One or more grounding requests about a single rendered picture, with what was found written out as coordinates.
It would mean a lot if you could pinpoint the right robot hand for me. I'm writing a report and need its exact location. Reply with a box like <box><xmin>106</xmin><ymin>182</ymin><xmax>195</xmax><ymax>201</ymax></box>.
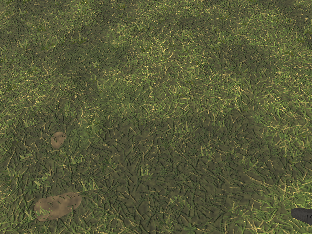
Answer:
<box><xmin>291</xmin><ymin>208</ymin><xmax>312</xmax><ymax>234</ymax></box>

